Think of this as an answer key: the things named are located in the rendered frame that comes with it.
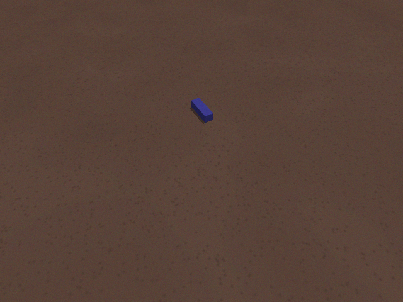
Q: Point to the carton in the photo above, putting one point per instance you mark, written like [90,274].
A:
[202,110]

